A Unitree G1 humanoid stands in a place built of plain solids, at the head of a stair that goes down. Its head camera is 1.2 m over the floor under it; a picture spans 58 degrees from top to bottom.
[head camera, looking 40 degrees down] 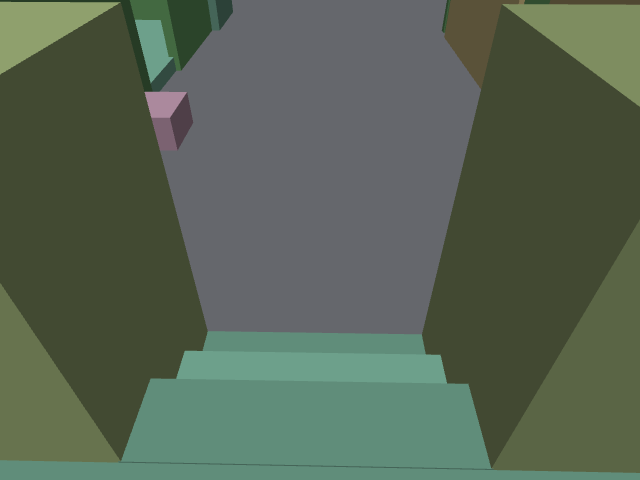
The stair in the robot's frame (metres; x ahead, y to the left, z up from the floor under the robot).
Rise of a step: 0.21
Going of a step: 0.25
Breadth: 1.00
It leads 1 degrees to the right of straight ahead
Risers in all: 3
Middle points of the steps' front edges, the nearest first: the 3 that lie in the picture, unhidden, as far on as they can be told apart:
0.75 0.04 0.00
1.00 0.03 -0.20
1.25 0.03 -0.41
